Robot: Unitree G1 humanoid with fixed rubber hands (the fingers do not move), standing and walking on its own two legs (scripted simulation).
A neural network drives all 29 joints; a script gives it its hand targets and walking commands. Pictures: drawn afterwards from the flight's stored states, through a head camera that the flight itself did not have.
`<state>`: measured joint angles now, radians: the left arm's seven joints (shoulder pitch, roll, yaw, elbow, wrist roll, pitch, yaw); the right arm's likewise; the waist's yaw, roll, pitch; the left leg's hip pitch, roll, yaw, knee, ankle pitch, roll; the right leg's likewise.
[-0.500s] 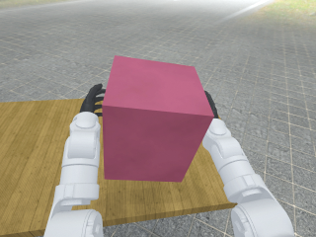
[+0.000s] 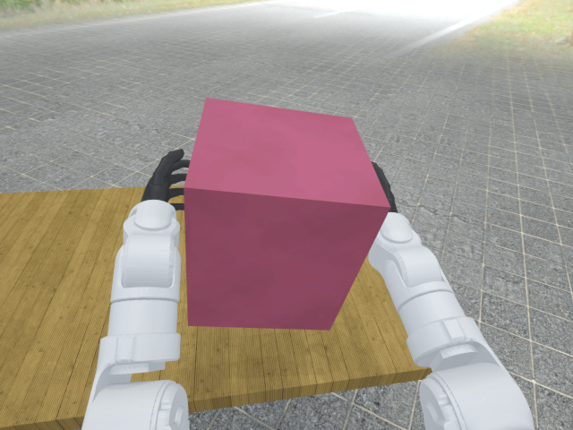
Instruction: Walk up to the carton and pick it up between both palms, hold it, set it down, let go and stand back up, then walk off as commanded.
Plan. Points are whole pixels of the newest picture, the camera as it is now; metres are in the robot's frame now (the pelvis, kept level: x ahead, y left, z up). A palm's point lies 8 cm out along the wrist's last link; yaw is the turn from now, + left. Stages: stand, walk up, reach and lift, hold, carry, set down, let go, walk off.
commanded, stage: hold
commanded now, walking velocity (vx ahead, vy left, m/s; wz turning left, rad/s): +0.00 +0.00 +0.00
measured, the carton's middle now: (271, 220) +0.38 +0.03 +0.16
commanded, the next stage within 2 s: none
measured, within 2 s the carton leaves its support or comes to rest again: neither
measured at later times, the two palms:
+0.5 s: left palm (165, 205) +0.37 +0.17 +0.20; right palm (381, 213) +0.38 -0.13 +0.18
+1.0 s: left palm (162, 205) +0.36 +0.17 +0.20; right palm (382, 216) +0.37 -0.13 +0.18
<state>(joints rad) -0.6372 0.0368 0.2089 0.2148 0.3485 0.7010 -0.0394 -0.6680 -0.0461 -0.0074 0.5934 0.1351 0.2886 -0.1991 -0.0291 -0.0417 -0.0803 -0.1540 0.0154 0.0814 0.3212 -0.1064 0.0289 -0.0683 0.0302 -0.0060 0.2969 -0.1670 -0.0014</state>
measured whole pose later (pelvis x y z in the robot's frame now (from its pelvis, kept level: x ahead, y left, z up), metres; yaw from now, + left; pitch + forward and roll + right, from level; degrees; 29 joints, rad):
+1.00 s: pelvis +0.00 +0.00 +0.00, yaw +0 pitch -4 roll -1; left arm -0.64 0.03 0.21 0.19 0.36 0.72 -0.05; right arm -0.65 -0.05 -0.01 0.55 0.14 0.29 -0.21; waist -0.03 -0.04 -0.06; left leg -0.14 0.01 0.08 0.31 -0.10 0.03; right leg -0.06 0.03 -0.01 0.30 -0.17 0.00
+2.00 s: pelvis +0.00 +0.00 +0.00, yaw +0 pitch -4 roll +0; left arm -0.64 0.03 0.21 0.16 0.35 0.73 -0.05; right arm -0.64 -0.05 -0.01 0.54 0.14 0.29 -0.21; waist -0.03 -0.04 -0.05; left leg -0.14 0.01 0.08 0.30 -0.10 0.03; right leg -0.06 0.03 -0.01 0.29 -0.17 0.00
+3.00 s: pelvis +0.00 +0.00 +0.00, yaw +0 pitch -4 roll +0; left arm -0.64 0.02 0.21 0.16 0.35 0.73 -0.05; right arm -0.64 -0.05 -0.01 0.54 0.14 0.29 -0.20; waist -0.03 -0.04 -0.04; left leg -0.14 0.01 0.08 0.30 -0.10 0.02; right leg -0.06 0.03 -0.01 0.29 -0.17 0.00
